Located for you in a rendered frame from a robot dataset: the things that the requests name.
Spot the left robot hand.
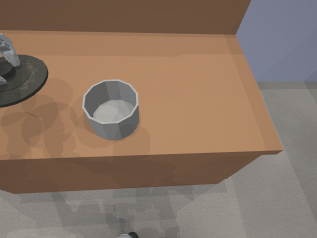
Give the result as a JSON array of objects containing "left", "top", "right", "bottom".
[{"left": 0, "top": 33, "right": 21, "bottom": 85}]

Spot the pot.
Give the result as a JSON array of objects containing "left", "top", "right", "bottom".
[{"left": 82, "top": 79, "right": 140, "bottom": 140}]

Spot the table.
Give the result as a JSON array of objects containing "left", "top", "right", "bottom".
[{"left": 0, "top": 0, "right": 283, "bottom": 194}]

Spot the knob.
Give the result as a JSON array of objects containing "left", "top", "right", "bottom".
[{"left": 0, "top": 61, "right": 16, "bottom": 80}]

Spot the lid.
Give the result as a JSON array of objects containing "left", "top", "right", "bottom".
[{"left": 0, "top": 54, "right": 49, "bottom": 108}]

